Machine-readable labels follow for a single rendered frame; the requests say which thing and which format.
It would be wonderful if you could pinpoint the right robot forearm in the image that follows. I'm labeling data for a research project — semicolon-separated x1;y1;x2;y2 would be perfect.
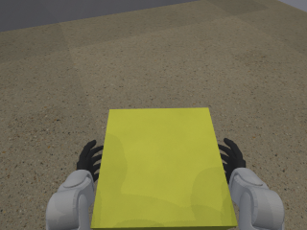
228;168;285;230

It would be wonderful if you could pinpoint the left robot forearm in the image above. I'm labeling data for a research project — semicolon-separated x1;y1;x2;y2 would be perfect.
45;170;95;230

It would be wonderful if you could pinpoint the robot left hand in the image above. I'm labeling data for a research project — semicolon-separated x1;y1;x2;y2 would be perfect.
76;140;104;182

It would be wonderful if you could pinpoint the robot right hand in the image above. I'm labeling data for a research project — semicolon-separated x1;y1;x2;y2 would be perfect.
218;138;247;185

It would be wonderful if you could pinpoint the carton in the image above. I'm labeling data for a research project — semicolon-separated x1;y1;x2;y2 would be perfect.
90;107;238;230

